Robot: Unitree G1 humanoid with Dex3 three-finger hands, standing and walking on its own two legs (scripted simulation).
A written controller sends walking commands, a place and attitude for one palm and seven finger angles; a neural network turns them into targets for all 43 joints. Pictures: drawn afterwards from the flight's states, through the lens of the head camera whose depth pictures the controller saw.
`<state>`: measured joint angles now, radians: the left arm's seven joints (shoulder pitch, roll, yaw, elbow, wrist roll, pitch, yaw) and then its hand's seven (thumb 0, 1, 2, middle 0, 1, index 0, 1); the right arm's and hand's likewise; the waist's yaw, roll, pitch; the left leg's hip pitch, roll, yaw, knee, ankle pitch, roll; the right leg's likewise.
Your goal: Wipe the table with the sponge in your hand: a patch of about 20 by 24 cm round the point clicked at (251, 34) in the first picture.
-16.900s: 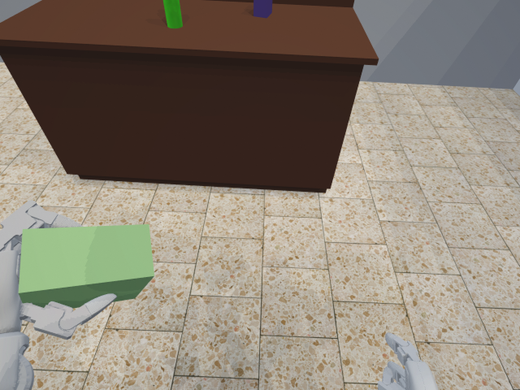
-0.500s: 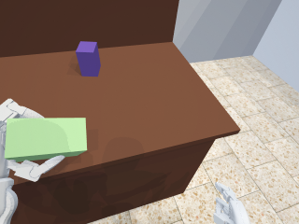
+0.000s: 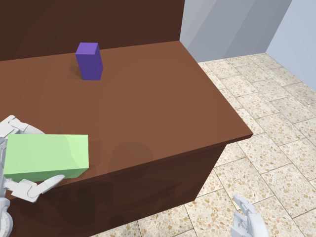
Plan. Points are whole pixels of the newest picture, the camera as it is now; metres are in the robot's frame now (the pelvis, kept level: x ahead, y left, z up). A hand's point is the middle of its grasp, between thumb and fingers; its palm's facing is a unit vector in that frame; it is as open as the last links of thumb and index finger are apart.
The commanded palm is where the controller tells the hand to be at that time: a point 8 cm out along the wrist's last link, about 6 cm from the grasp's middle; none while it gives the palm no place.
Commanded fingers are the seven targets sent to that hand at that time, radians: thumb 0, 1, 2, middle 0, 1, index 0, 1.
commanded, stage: look again from close up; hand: left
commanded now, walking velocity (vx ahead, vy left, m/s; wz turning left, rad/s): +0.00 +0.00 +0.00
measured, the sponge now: (60, 159) +0.23 +0.22 +0.14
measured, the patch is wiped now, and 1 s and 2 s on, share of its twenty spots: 0.00 0.00 0.00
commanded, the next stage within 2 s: shuffle to correct the standing spot in 0.10 s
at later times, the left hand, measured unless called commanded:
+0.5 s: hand (59, 143) +0.25 +0.23 +0.16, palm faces +0.36 -0.87 -0.34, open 10.3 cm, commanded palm +0.19 +0.26 +0.18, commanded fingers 0.00 0.10 1.30 -1.20 -1.60 -1.20 -1.60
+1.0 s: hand (94, 136) +0.27 +0.16 +0.16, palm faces +0.31 -0.85 -0.43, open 10.3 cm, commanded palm +0.22 +0.21 +0.18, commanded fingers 0.00 0.10 1.30 -1.20 -1.60 -1.20 -1.60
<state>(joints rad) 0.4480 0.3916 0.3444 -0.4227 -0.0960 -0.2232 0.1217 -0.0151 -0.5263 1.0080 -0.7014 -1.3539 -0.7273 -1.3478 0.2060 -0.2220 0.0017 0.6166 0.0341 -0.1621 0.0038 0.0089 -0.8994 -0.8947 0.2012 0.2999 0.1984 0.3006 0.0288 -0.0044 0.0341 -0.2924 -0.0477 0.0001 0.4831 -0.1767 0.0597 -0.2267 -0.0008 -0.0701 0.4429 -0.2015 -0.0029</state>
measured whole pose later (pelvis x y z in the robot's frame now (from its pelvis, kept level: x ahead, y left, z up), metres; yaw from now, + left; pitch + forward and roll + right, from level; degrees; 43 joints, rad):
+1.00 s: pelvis +0.05 -0.07 +0.00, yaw -1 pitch -1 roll +0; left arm 0.51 0.37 0.33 -0.49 -0.09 -0.12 0.10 -0.01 -0.53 1.01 -0.70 -1.35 -0.73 -1.34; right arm 0.17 -0.27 -0.01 0.56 0.04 -0.04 -0.05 0.01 -0.90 -0.90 0.20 0.30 0.20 0.30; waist -0.01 0.04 0.05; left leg -0.24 0.02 0.00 0.55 -0.23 0.00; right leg -0.14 0.07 -0.07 0.43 -0.28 -0.09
